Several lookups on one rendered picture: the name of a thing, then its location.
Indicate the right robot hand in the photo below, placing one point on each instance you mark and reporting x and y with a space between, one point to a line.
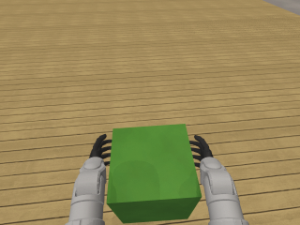
203 149

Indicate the robot right forearm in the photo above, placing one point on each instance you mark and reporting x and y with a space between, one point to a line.
220 194

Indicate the carton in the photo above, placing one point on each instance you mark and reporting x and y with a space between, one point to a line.
152 175

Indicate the robot left forearm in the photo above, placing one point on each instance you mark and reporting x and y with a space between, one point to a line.
88 195

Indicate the left robot hand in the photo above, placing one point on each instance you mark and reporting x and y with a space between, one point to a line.
98 149

